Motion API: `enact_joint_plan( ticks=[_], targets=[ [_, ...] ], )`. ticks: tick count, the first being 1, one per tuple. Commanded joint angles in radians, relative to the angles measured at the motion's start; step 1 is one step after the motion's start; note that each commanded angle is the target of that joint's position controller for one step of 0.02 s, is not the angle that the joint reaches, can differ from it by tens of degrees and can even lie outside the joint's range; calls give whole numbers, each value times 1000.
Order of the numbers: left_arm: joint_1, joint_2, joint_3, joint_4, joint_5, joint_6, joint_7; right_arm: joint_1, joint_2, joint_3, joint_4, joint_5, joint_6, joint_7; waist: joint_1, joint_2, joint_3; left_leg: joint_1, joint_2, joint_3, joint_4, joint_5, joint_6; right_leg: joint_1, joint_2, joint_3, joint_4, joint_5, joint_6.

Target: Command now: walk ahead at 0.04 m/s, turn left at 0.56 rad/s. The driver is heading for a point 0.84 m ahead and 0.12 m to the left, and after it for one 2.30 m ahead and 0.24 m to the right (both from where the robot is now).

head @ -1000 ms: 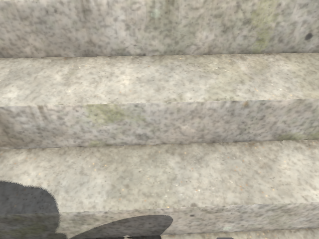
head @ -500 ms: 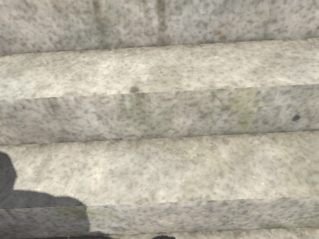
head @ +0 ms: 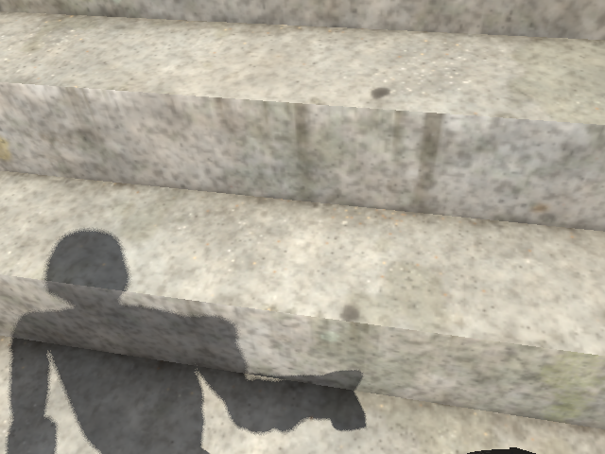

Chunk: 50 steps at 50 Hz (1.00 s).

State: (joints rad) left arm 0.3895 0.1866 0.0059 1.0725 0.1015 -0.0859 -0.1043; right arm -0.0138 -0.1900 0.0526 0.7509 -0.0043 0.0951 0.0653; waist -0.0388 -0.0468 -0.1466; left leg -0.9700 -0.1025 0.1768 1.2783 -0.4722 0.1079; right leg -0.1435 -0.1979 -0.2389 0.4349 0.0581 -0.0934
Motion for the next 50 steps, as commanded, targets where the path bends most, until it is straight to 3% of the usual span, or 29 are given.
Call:
enact_joint_plan(
  ticks=[1, 2, 3, 5, 6, 7, 9, 11, 14, 16, 21, 24, 28, 30, 31, 32, 33, 34, 35, 36, 37, 38, 39, 40, 41, 43, 44, 47, 50],
  targets=[
    [-73, 175, 66, -141, -52, 40, -47, 539, -288, -104, 94, -85, -18, -47, -200, 233, -256, 733, 277, -1060, -885, 72, 286, -595, 218, 398, 1249, -59, -23],
    [-121, 126, 66, -136, -89, 48, -42, 479, -235, -93, 148, -92, -57, -37, -140, 187, -78, 587, 253, -1011, -890, -151, 202, -776, 267, 560, 1487, 8, -44],
    [-184, 74, 49, -166, -68, 46, -21, 380, -164, -76, 193, -72, -101, -28, -50, 136, 39, 489, 200, -907, -849, -279, 150, -881, 270, 541, 1568, 11, -59],
    [-214, 34, 17, -202, -21, 31, 18, 204, -33, -26, 222, -8, -170, -8, 96, 67, 61, 362, 95, -659, -814, -131, 97, -887, 227, 501, 1537, -39, -94],
    [-176, 42, 15, -182, -30, 31, 38, 108, 23, -8, 201, -14, -179, -1, 138, 46, 62, 322, 74, -564, -847, -29, 73, -868, 208, 480, 1487, -76, -98],
    [-172, 85, 17, -180, -29, 41, 57, 140, 16, -7, 214, -38, -184, 3, 149, 0, 45, 331, 69, -511, -841, 77, 56, -877, 185, 422, 1408, -30, -66],
    [-260, 111, 20, -206, -43, 47, 65, 191, -81, -36, 171, -50, -195, -11, 117, 33, 14, 353, 87, -492, -884, 102, 31, -873, 172, 326, 1395, -158, 21],
    [-255, 105, 11, -205, -45, 45, 46, 266, -101, -37, 161, -78, -188, -12, 106, 114, 2, 266, 74, -487, -893, 97, 58, -807, 189, 285, 1518, -150, 47],
    [-237, 144, 22, -201, -7, 41, 61, 352, -103, -42, 152, -45, -207, -22, 69, 153, 4, 360, 120, -635, -900, -8, 146, -849, 212, 297, 1637, -202, 97],
    [-295, 148, 18, -231, -17, 45, 88, 447, -112, -42, 182, -30, -226, -17, 16, 152, 51, 623, 211, -788, -883, -38, 209, -1074, 214, 344, 1717, -268, 116],
    [-330, 139, 13, -280, -10, 24, 130, 464, -68, -26, 149, -9, -235, -15, -37, 161, 59, 786, 224, -816, -855, 95, 255, -1136, 200, 319, 1695, -350, 130],
    [-351, 136, 6, -303, -14, 17, 112, 515, -98, -36, 145, -12, -231, -16, -73, 199, 59, 813, 250, -834, -835, 243, 286, -1140, 212, 298, 1742, -446, 120],
    [-490, 108, -23, -407, -48, 3, 101, 687, -135, -50, 226, -34, -212, -45, -140, 225, 68, 1119, 373, -926, -778, 467, 237, -1519, 221, 404, 1950, -704, 74],
    [-581, 73, -42, -463, -33, 0, 98, 729, -130, -47, 259, -44, -208, -49, -144, 182, 65, 1100, 352, -870, -776, 454, 193, -1576, 194, 354, 1886, -784, 39],
    [-605, 55, -50, -487, -29, 0, 96, 700, -125, -46, 252, -52, -209, -51, -122, 178, 75, 998, 325, -826, -812, 391, 170, -1518, 173, 323, 1792, -781, 20],
    [-603, 53, -59, -542, -44, 4, 99, 507, -165, -56, 196, -63, -207, -41, 5, 96, 79, 670, 268, -706, -905, 285, 78, -1187, 118, 319, 1392, -747, -13],
    [-656, 58, -63, -585, -45, 32, 67, 315, -276, -97, 118, -17, -199, -29, 114, 112, 88, 116, 239, -673, -1142, 266, 132, -559, 176, 189, 1100, -866, 43],
    [-634, 27, -62, -592, -82, 72, 19, 303, -353, -117, 134, -11, -203, -20, 163, 246, 92, -122, 270, -709, -1238, 706, 210, -245, 242, 74, 1207, -690, 126],
    [-414, 83, -42, -557, -114, 89, -2, 206, -441, -149, 108, -20, -212, 2, 282, 320, 8, 81, 298, -628, -1146, 1152, 188, -243, 294, 111, 1166, -550, 145],
    [-214, 191, 2, -469, -100, 85, -7, 107, -405, -153, 52, -15, -238, 27, 363, 228, -96, 445, 282, -557, -902, 1538, 168, -304, 339, 140, 840, -503, 115],
    [-13, 216, 23, -329, -72, 73, -6, 427, -206, -121, 122, -83, -247, 47, 213, -70, -338, 281, 160, -556, -629, 1434, 178, 96, 333, 415, 618, -527, -9],
    [209, 340, 56, -245, -24, 89, 9, 489, -70, -91, 175, -111, -217, 69, 238, -341, -388, 59, -31, -554, -200, 495, 60, 203, 32, 1165, 204, -676, -297],
    [273, 304, 52, -261, -21, 83, 35, 376, -99, -119, 202, -47, -176, 50, 336, -254, -242, -42, -111, -729, 249, 583, 59, 65, 23, 1443, -4, -1156, -253],
    [133, 301, 45, -238, -71, 52, 41, 230, -102, -130, 137, 1, -169, 10, 226, -361, -8, -217, -86, -631, 393, 597, 56, -139, 53, 1306, -20, -1323, -158],
    [23, 242, 36, -215, -101, 58, 40, 298, -97, -114, 161, 15, -161, -30, 142, -315, 2, -168, -54, -596, 419, 642, 70, -271, 83, 1113, 72, -1153, -135],
    [-229, 65, 11, -231, -99, 62, 55, 304, -104, -90, 194, -21, -154, -42, 44, -3, 5, -74, 8, -496, 523, 591, 36, -449, 118, 888, 159, -930, -101],
    [-267, 18, 1, -220, -93, 47, 67, 302, -95, -85, 196, -25, -148, -34, 18, 7, 33, -72, 21, -469, 527, 531, 18, -487, 131, 840, 137, -913, -93],
    [-204, 0, -5, -166, -81, -4, 70, 249, -106, -69, 201, -32, -152, -10, 36, 4, 69, -144, 17, -419, 505, 551, 18, -463, 175, 730, 114, -759, -102],
    [-132, 55, -2, -140, -70, -44, 72, 210, -131, -68, 173, -45, -156, 12, 45, -36, 47, -110, 58, -282, 505, 561, -8, -497, 175, 664, 97, -735, -103]
  ],
)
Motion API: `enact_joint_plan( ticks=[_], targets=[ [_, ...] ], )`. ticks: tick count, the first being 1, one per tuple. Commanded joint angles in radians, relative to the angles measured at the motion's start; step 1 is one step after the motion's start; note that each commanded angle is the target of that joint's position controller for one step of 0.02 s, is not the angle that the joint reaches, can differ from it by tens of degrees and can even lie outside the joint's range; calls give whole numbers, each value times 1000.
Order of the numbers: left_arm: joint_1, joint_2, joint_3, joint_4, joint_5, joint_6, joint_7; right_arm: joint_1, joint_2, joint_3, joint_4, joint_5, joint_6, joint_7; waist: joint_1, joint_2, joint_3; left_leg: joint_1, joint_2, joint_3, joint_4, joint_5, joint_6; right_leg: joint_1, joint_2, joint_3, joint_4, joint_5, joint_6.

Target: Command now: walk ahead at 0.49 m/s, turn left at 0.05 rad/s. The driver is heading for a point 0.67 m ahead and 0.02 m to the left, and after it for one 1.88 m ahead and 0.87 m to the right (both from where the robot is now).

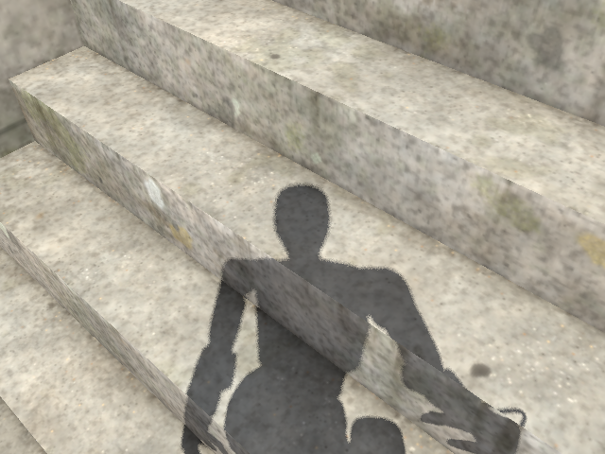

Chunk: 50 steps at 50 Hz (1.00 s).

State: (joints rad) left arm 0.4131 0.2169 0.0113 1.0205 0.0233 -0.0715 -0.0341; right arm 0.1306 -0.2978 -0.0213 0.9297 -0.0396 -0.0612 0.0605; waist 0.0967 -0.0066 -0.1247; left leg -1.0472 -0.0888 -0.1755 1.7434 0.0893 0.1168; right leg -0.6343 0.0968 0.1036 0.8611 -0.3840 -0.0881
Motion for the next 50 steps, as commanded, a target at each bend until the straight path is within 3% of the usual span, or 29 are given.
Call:
enact_joint_plan(
  ticks=[1, 3, 6, 11, 17, 19, 21, 22, 23, 24, 25, 26, 27, 28, 29, 30, 31, 33, 35, 36, 38, 39, 41, 42, 43, 44, 46, 48, 50],
  targets=[
    [-64, -29, 0, 0, -42, -42, 59, -75, 125, 24, -144, -46, 21, -24, -157, 55, 90, 66, 92, 165, 28, 10, -98, -31, -172, 319, -396, -323, -129],
    [-47, 31, 16, -14, -33, -35, 94, -26, 98, 27, -160, -24, 36, -39, -151, -17, 121, 84, 113, 177, -96, -22, -138, -9, -167, 337, -449, -373, -147],
    [-21, 81, 56, -41, -23, -29, 99, -45, 44, 1, -219, -19, 51, -49, -109, -113, 147, 29, 152, 117, -257, -56, -144, 159, -222, 438, -463, -467, -170],
    [-12, 68, 102, -101, 3, -15, 104, -98, 65, -21, -301, -22, 55, -55, -53, -164, 120, 24, 150, 89, -399, -90, -151, 349, -243, 472, -357, -445, -187],
    [-193, 72, 109, -221, 10, -19, 128, 54, 58, -31, -254, -10, 52, -25, -99, -121, 125, 366, 161, 103, -446, -114, -96, 14, -225, 449, -141, -489, -190],
    [-257, 76, 104, -252, 18, -9, 138, 197, 76, -21, -203, 21, 54, -6, -163, -90, 94, 650, 162, 177, -814, -218, -66, -124, -147, 260, -18, -450, -119],
    [-311, 16, 85, -293, 25, 10, 179, 330, 115, -6, -129, 62, 44, -6, -220, -11, 121, 950, 152, 389, -1353, 198, -71, -207, -29, 38, 265, -338, -68],
    [-263, -36, 71, -298, 35, 8, 191, 344, 137, 0, -93, 77, 32, -15, -193, 38, 134, 987, 163, 420, -1577, 413, -87, -147, 49, -13, 452, -300, -60],
    [-199, -101, 53, -317, 38, 4, 194, 323, 172, 16, -62, 76, 18, -22, -144, 165, 155, 992, 228, 348, -1748, 579, -103, -105, 139, -56, 727, -259, -58],
    [-192, -179, 35, -349, 13, 5, 175, 374, 185, 34, -39, 47, -6, -29, -146, 194, 157, 1051, 270, 265, -1627, 607, -105, -306, 192, 5, 1180, -353, -63],
    [-120, -244, 33, -399, -53, -25, 148, 458, 59, 22, -15, -12, -40, -12, -42, 285, 95, 1241, 356, 159, -1146, 1543, -226, -600, 178, -46, 1583, -339, 1],
    [-89, -206, 26, -436, -68, -45, 159, 515, -74, -31, -36, -45, -55, 6, -18, 301, 5, 1388, 479, 52, -1131, 1611, -216, -779, 89, -78, 1633, -233, 31],
    [-197, -174, 22, -428, -46, -53, 176, 469, -37, -34, -65, -25, -54, 8, -57, 218, -8, 1373, 480, 42, -1177, 1356, -173, -873, 73, -82, 1761, -136, 43],
    [-361, -138, 17, -504, -19, -44, 169, 392, -103, -58, -107, -23, -61, -29, -73, 289, -9, 1296, 621, -126, -1380, 817, 0, -915, -2, -79, 1811, -56, 62],
    [-521, -70, 7, -608, 13, 6, 144, 264, -171, -82, -127, 14, -94, -92, -43, 435, 161, 1168, 750, -334, -1607, 291, 166, -998, -120, 46, 1802, -113, 54],
    [-686, 15, 26, -614, 41, 35, 119, 293, -48, -49, -93, 16, -109, -118, -106, 183, 273, 1114, 683, -248, -1629, 124, 200, -1019, -119, 119, 1803, -169, 14],
    [-729, -34, 11, -626, 33, 55, 92, 362, 10, -36, -57, 3, -109, -116, -129, 101, 306, 1093, 587, -140, -1622, -12, 161, -1017, -78, 97, 1821, -219, -27],
    [-681, -53, -13, -632, 15, 71, 55, 320, 41, -19, -64, 31, -89, -102, -65, -7, 325, 939, 428, 66, -1714, -58, 79, -778, -131, -93, 1418, -166, -63],
    [-577, -122, -50, -601, -10, 89, 55, 308, 58, -8, -40, 47, -67, -99, -32, -8, 249, 832, 323, 270, -1790, 178, 38, -434, -128, -233, 1097, -90, -95],
    [-458, -106, -54, -548, -41, 87, 62, 184, 41, 1, -90, 70, -59, -101, 23, -7, 178, 688, 260, 412, -1726, 746, 14, -65, -90, -312, 773, -102, -97],
    [-316, -111, -51, -506, -82, 87, 97, 283, -97, -37, -61, 93, -69, -112, 37, 324, -23, 918, 338, 341, -1461, 1670, 70, 125, 23, -317, 591, -278, -72],
    [-383, -99, -57, -479, -85, 56, 100, 416, -19, -22, -32, 110, -66, -103, -54, 210, -131, 880, 308, 287, -1300, 1640, 31, 260, 33, -281, 493, -219, -103],
    [-165, -10, -17, -405, -61, 68, 97, 391, -139, -63, -68, 107, -86, -71, 16, 130, -335, 918, 283, 274, -1076, 1225, 42, 445, 69, -138, 237, -191, -66],
    [-70, 69, 21, -319, -31, 94, 93, 279, -122, -63, -125, 80, -94, -54, 51, -79, -337, 766, 187, 262, -796, 646, 51, 498, 14, 16, 124, -290, -83],
    [-106, 75, 48, -272, 16, 112, 83, 141, 66, -20, -164, 19, -97, -19, 16, -159, -202, 533, 47, 153, -335, -11, 28, 414, -105, 268, -40, -335, -176],
    [-212, 119, 68, -332, 39, 123, 93, 30, 133, -15, -244, -6, -78, -8, 18, -112, -127, 355, -64, -56, 60, -103, 10, 253, -206, 511, -302, -479, -223],
    [-296, 57, 54, -264, 12, 85, 88, 3, 201, 14, -364, -54, -31, -13, -127, -33, 169, 108, -18, -40, 153, -146, 7, -20, -269, 520, -340, -627, -145],
    [-284, -3, 44, -194, 6, 37, 63, 168, 165, 19, -309, -47, -10, -29, -195, 37, 224, 98, 12, 11, 92, -235, -22, -65, -245, 375, -364, -540, -104],
    [-262, -25, 40, -153, 6, -2, 63, 156, 138, 9, -317, -24, 13, -40, -202, -8, 225, 43, 43, 72, 135, -193, -54, -47, -254, 313, -406, -437, -140]
  ],
)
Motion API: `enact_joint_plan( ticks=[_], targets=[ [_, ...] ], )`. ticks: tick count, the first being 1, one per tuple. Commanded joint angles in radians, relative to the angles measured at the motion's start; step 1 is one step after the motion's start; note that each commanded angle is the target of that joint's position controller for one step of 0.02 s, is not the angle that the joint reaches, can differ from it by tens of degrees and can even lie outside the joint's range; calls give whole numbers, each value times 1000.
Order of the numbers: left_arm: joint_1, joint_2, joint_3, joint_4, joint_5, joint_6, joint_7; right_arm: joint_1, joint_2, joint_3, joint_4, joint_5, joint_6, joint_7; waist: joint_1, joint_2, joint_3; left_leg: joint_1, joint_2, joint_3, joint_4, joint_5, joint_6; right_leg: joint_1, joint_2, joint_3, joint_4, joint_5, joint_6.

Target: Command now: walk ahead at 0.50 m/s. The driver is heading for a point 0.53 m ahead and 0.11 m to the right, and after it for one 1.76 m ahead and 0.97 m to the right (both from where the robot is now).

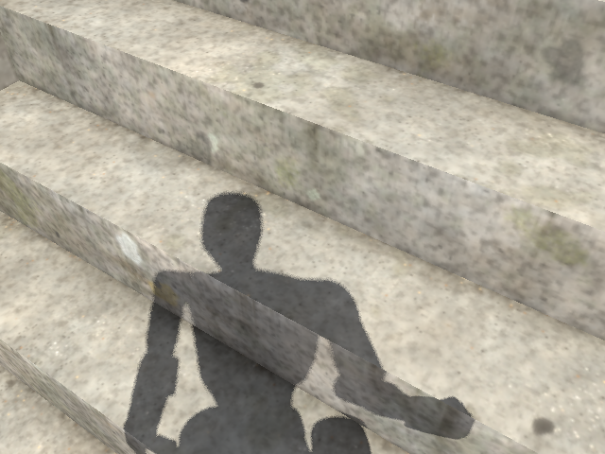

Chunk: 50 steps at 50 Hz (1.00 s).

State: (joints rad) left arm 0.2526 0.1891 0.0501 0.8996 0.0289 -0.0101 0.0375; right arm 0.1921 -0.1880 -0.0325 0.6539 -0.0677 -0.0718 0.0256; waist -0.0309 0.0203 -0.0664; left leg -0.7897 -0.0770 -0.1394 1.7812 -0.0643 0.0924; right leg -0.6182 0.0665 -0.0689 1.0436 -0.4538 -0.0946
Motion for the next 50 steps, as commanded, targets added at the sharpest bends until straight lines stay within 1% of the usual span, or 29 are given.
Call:
enact_joint_plan(
  ticks=[1, 7, 13, 14, 16, 17, 18, 19, 20, 21, 22, 24, 25, 27, 29, 31, 34, 35, 36, 37, 38, 39, 40, 43, 45, 46, 47, 48, 50],
  targets=[
    [-80, 12, 5, -14, -5, -75, -8, 55, 33, 22, -60, 12, 26, -10, -64, -64, 156, -275, 48, 47, 138, -24, -36, -32, -240, 486, -603, -359, -149],
    [15, 135, 53, -38, -33, -109, 29, -43, -6, 10, -117, 43, 41, -10, -23, -98, 72, -221, 196, 109, -280, 49, -52, 128, -298, 430, -734, -332, -158],
    [20, 190, 81, -98, 8, -73, 21, 10, -17, -13, -46, 81, 32, 27, 20, -173, 62, 326, 148, 305, -969, -248, 24, 185, -271, 266, -849, -208, -115],
    [-103, 100, 16, -140, 82, -98, -88, -113, -95, -13, -51, 24, 40, 30, 76, -168, 144, 191, 103, 206, -877, -104, -13, 235, -358, 323, -866, 31, -173],
    [-169, 90, 0, -146, 21, -116, -141, 58, -70, -27, -46, 27, 39, 11, -43, -87, -7, 351, 140, 165, -1284, -39, -9, 436, -278, 240, -603, 315, -133],
    [-79, 61, -6, -114, 30, -96, -161, 164, -75, -44, 12, 10, 25, 5, -48, 12, -68, 536, 143, 177, -1344, 10, -18, 386, -184, 149, -379, 470, -112],
    [42, -15, -17, -88, 28, -73, -174, 336, -172, -75, 82, -5, 8, -3, -28, 171, -146, 786, 236, 51, -1274, 338, 65, 137, -93, 129, -57, 326, -67],
    [263, -16, -26, -39, 57, -57, -211, 511, -265, -93, 136, -6, 18, 2, -14, 378, -209, 956, 432, -278, -1364, 409, 260, -154, 62, 180, 407, 49, -44],
    [308, 41, -1, -11, 24, -72, -231, 455, -261, -94, 137, -12, 10, 10, -33, 374, -105, 866, 514, -665, -1501, -308, 325, -482, 107, 393, 948, 158, -17],
    [98, 93, 10, -13, -11, -94, -205, 313, -197, -67, 188, -35, 26, 39, -38, 155, 62, 735, 484, -502, -1440, -521, 217, -774, 95, 384, 1365, 259, -66],
    [11, 66, -6, -60, -36, -109, -177, 233, -128, -31, 189, -42, 30, 51, -6, 84, 33, 655, 471, -383, -1413, -420, 164, -845, 66, 361, 1512, 368, -118],
    [-19, -14, -40, -84, -29, -101, -160, 199, -23, 25, 242, -19, 18, 35, 49, -15, -37, 622, 406, -133, -1410, -185, 87, -822, -3, 341, 1449, 483, -175],
    [-11, -18, -50, -76, -21, -88, -176, 171, -6, 40, 261, -5, 21, 20, 68, 31, -55, 607, 376, -79, -1435, -152, 108, -853, -14, 284, 1567, 448, -178],
    [-92, 1, -60, -95, -26, -64, -182, 238, -4, 59, 325, -40, 7, 17, 79, 14, -24, 627, 380, -10, -1428, -118, 101, -956, -11, 248, 1688, 389, -179],
    [-183, 30, -58, -127, -40, -62, -180, 198, -32, 61, 320, -75, -29, 28, 100, -17, -5, 460, 311, 164, -1498, -77, 40, -801, -40, 154, 1453, 510, -171],
    [-247, 52, -55, -146, -61, -42, -182, 176, -65, 58, 310, -79, -35, 25, 84, 36, -19, 375, 281, 254, -1570, 30, 37, -654, -55, 78, 1222, 559, -158],
    [-302, 57, -50, -125, -52, -13, -143, 381, -109, 62, 386, -100, 3, 42, 9, 109, -6, 749, 397, 183, -1535, 438, 97, -925, -22, 108, 1117, 452, -151],
    [-282, 43, -55, -120, -51, 8, -133, 341, -129, 63, 393, -101, 17, 68, 38, 89, -2, 828, 447, 188, -1535, 605, 128, -952, -23, 133, 1019, 398, -146],
    [-267, 42, -55, -118, -38, 30, -126, 283, -130, 67, 380, -86, 17, 84, 72, 90, -39, 825, 455, 221, -1526, 740, 153, -883, -18, 106, 923, 363, -135],
    [-309, 64, -53, -141, -16, 67, -137, 78, -196, 50, 322, -27, 12, 105, 163, 90, -55, 629, 429, 329, -1584, 975, 169, -591, -16, -86, 616, 133, -111],
    [-467, 55, -65, -219, -16, 118, -152, 187, -213, 57, 374, -10, 11, 111, 137, 182, -79, 543, 427, 284, -1611, 1319, 250, -470, 51, -212, 491, -100, -54],
    [-427, -13, -84, -225, -21, 145, -162, 235, -229, 56, 412, -31, -3, 115, 148, 231, -65, 646, 485, 290, -1593, 1488, 274, -439, 54, -192, 445, -51, -28],
    [-355, 8, -77, -216, -32, 135, -171, 218, -257, 41, 407, -8, -25, 118, 151, 294, -110, 806, 491, 310, -1497, 1714, 248, -466, 121, -234, 378, -227, -5],
    [-186, 80, -59, -145, -36, 99, -143, 198, -315, 19, 363, -64, -5, 121, 123, 232, -254, 968, 443, 281, -1273, 1981, 205, -301, 201, -134, 159, -99, -45],
    [60, 118, -23, -32, -44, 63, -134, 184, -331, -14, 380, -61, 6, 98, 198, 121, -204, 630, 384, 291, -1112, 1636, 211, 10, 195, 1, 26, 2, -45],
    [204, 111, -26, 49, -15, 56, -141, 126, -253, -7, 376, -93, 25, 101, 245, -28, -164, 305, 275, 270, -893, 876, 221, 213, 161, 136, -107, 99, -80],
    [240, 114, -28, 57, 18, 59, -133, 105, -170, 8, 371, -60, 53, 124, 218, -170, -105, 146, 144, 200, -466, 280, 164, 134, 10, 484, -272, -18, -216],
    [340, 64, -46, 110, 46, 64, -125, 4, -69, 47, 337, -21, 75, 121, 257, -163, -81, -92, 77, 39, -121, 196, 174, 203, -44, 645, -310, -66, -273],
    [380, 14, -73, 183, 37, 10, -132, -171, -73, 47, 248, -16, 46, 82, 204, -123, -53, -435, -1, -81, 64, -6, 158, 402, -88, 724, -387, 63, -254]
  ],
)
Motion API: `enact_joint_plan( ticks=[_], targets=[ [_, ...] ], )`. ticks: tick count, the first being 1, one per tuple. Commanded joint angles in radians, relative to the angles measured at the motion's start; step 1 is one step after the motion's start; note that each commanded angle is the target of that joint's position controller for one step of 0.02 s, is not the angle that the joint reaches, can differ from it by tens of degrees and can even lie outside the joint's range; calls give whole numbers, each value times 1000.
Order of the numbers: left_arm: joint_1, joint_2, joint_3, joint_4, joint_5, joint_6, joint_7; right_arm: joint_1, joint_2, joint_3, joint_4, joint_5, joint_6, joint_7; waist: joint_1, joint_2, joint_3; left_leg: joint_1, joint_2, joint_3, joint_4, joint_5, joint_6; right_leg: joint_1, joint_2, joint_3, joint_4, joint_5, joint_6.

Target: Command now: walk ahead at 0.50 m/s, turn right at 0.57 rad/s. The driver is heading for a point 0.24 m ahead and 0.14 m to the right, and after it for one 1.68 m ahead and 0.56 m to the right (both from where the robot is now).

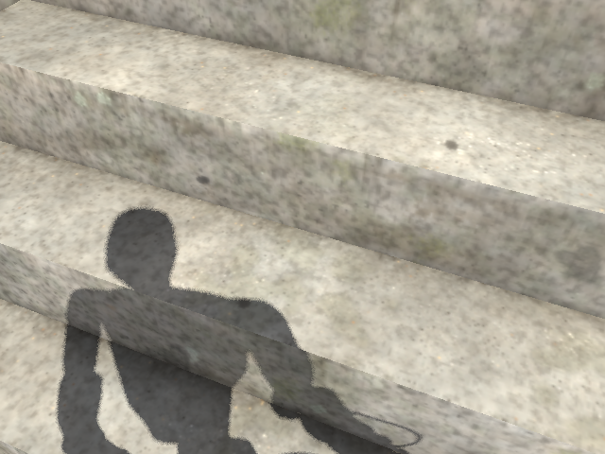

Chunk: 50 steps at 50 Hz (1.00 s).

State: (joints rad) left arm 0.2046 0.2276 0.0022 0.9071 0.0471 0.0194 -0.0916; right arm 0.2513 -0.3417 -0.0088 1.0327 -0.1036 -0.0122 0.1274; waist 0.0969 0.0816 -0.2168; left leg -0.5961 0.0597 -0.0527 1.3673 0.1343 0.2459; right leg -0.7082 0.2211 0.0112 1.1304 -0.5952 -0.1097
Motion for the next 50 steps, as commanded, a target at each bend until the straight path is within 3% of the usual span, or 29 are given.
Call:
enact_joint_plan(
  ticks=[1, 4, 6, 8, 10, 12, 13, 14, 15, 16, 17, 19, 21, 23, 25, 27, 28, 31, 32, 33, 34, 35, 36, 37, 38, 42, 44, 47, 50],
  targets=[
    [393, -45, -32, 187, 14, -61, 4, -291, 79, 28, -174, 7, -35, -49, 40, -158, 97, -712, -140, -180, 544, -295, -19, 538, -241, 636, -467, 350, -228],
    [225, -89, -57, 221, 15, -99, 6, -368, 45, 35, -230, 4, -30, -91, -67, -85, 110, -793, -108, -100, 702, -520, -58, 428, -239, 546, -495, 500, -191],
    [-11, 10, -16, 130, 3, -143, -1, -471, -33, 10, -309, 66, -35, -134, -116, -30, 141, -465, -35, -32, 402, -634, -98, 83, -211, 429, -627, 573, -119],
    [-45, 67, 2, 106, 8, -165, 31, -453, 24, 28, -367, 101, -25, -145, -167, -145, 129, -87, -29, -17, 536, -623, -156, -239, -242, 426, -689, 768, -96],
    [160, 77, 23, 163, -62, -177, 71, -552, 26, 37, -432, 23, 4, -125, -125, 57, 143, -359, -6, 32, 83, -679, -200, 204, -231, 451, -564, 874, -45],
    [249, 45, 32, 131, -40, -181, 78, -393, 31, 21, -384, -22, 29, -94, -119, -40, -20, 171, -96, 145, -531, -285, -211, 202, -79, 323, -453, 1517, -7],
    [98, 88, 47, 60, -59, -178, 64, -133, 104, 11, -328, -9, 43, -118, -265, -185, 35, 390, -73, 88, -986, -73, -287, 247, -97, 427, -313, 1467, -51],
    [78, 57, 54, 38, -49, -162, 30, 143, 73, -3, -168, 36, 44, -139, -291, 57, 97, 640, -100, 100, -1278, 172, -299, 139, -23, 345, -82, 1050, -58],
    [301, -18, 53, 113, -41, -122, -32, 223, 45, -15, -105, 46, 19, -157, -153, 90, 37, 979, 100, -23, -1129, 643, -199, -107, -10, 223, 176, 324, -10],
    [429, -113, 33, 90, -56, -135, -68, 250, -121, -54, -116, 43, 9, -119, -55, 215, -202, 1163, 452, -252, -738, 1646, 194, -339, -15, 211, 840, 44, 17],
    [382, -77, 23, 62, -66, -121, -73, 242, -143, -82, -97, -33, -9, -94, -87, 61, -194, 1058, 504, -219, -728, 1497, 193, -519, -47, 206, 1288, 51, 20],
    [-30, -107, -2, -142, -73, -89, -22, 179, 45, -37, -44, -19, -33, -91, -127, -14, -13, 886, 421, -98, -851, 980, 104, -853, -83, 107, 1486, 12, -64],
    [-121, -84, -12, -258, -85, -50, 2, 46, 83, -26, -5, -19, -40, -104, -7, -74, 61, 608, 286, 91, -989, 826, -14, -730, -139, 53, 1252, 4, -120],
    [-179, -86, -33, -351, -91, -5, -11, -136, 36, -40, -37, -31, -48, -128, 86, -48, 58, 318, 149, 244, -1116, 585, -81, -544, -171, -65, 960, 111, -121],
    [-190, -98, -64, -369, -81, 54, -29, -210, -28, -42, -63, -66, -28, -94, 143, -36, 3, 111, 125, 292, -1255, 598, -68, -319, -195, -129, 703, 350, -116],
    [-254, -50, -83, -397, -85, 163, -51, -168, -134, -63, -69, -32, -16, -23, 166, 88, -24, 214, 240, 234, -1284, 1328, 12, -224, -106, -222, 455, 205, -74],
    [-69, -22, -64, -318, -85, 164, -51, -196, -177, -78, -130, 24, -62, -19, 180, 96, -16, 404, 273, 284, -1190, 1487, -38, -217, -124, -186, 399, 244, -27],
    [48, 20, -36, -272, -47, 157, 28, -81, -171, -77, -146, 60, -60, -35, 103, 70, -74, 676, 298, 228, -933, 1588, -12, -148, -20, -152, -32, 208, -17],
    [155, 67, -21, -219, -56, 159, 61, -78, -150, -76, -193, 7, -38, -27, 80, -29, -158, 466, 229, 209, -724, 1461, -34, 118, -36, 67, -90, 406, -91],
    [45, 169, 39, -222, 12, 72, 134, -40, -82, -63, -296, 121, -45, -92, -11, -258, -177, 282, 40, 256, -251, 403, -139, 336, -126, 391, -258, 75, -213],
    [-76, 155, 50, -247, 30, 67, 176, -114, -2, -29, -305, 81, -45, -103, -26, -293, -161, 29, -125, 34, 251, -229, -202, 240, -194, 820, -594, -175, -288],
    [-155, 164, 54, -263, 45, 54, 177, -104, 88, -6, -376, 43, -33, -111, -78, -221, -51, -132, -160, -104, 561, -319, -219, 203, -237, 858, -703, -224, -269],
    [-122, 139, 52, -214, 16, 27, 169, -147, 117, 2, -418, 31, -28, -125, -85, -146, 99, -223, -162, -91, 682, -325, -221, 116, -247, 851, -711, -193, -236],
    [-57, -12, -17, -171, -19, -35, 53, -72, -27, -28, -332, 100, 6, -79, -25, -186, 212, -500, -160, -330, 561, -243, -167, 169, -223, 658, -570, -111, -155],
    [6, -37, -21, -119, -43, -80, 31, -100, 9, -16, -350, 65, -1, -84, -36, -151, 170, -475, -128, -263, 509, -300, -148, 172, -226, 601, -527, 120, -173],
    [-140, 15, -12, -221, -18, -101, 25, -159, -4, -24, -392, 34, 5, -171, -99, -60, -34, -392, -103, -152, 334, -350, -316, 235, -215, 530, -599, 506, -178],
    [-117, 90, 23, -248, -35, -119, 31, -256, -14, -28, -453, 45, 22, -157, -86, -96, 0, -250, -89, -46, 188, -567, -363, 115, -230, 508, -705, 378, -136],
    [-268, 98, 27, -357, -29, -137, 51, -75, -6, -43, -399, 30, 5, -126, -172, -134, 22, 198, -74, 24, 48, -338, -370, -155, -178, 381, -759, 476, -95],
    [-110, 76, 27, -329, -56, -147, 73, -165, 79, -19, -471, 27, 9, -116, -100, -171, 77, 167, -45, 0, -478, -482, -356, 184, -267, 449, -634, 601, -133]
  ],
)
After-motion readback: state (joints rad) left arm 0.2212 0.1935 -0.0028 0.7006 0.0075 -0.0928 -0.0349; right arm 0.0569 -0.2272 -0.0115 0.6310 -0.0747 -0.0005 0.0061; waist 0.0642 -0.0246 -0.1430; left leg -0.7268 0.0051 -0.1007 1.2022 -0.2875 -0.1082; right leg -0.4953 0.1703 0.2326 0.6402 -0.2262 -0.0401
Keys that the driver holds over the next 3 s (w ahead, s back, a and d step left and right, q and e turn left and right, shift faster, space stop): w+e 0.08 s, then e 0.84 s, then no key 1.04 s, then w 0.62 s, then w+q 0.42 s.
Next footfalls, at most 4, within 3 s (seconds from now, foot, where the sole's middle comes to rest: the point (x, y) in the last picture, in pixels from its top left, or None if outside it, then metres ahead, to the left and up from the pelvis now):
0.28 left None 0.19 0.17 -0.68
0.62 right None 0.34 -0.04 -0.48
1.06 left None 0.43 0.19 -0.48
1.40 right None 0.34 -0.03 -0.48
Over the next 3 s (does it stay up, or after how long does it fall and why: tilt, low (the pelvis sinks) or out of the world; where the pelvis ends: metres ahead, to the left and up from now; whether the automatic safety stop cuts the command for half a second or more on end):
stays up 0.47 -0.28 0.50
